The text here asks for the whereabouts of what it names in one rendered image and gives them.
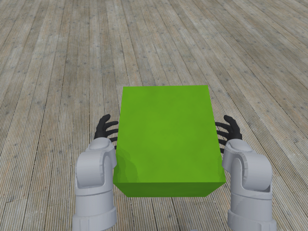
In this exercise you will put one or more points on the left robot forearm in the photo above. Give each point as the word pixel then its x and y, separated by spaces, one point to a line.
pixel 93 187

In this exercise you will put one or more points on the carton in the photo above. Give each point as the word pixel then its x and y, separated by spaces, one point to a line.
pixel 167 144

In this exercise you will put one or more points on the robot left hand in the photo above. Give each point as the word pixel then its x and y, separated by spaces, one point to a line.
pixel 102 126

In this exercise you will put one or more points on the right robot forearm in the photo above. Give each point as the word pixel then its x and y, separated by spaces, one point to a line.
pixel 251 188

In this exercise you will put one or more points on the robot right hand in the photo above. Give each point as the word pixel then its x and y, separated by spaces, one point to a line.
pixel 233 129

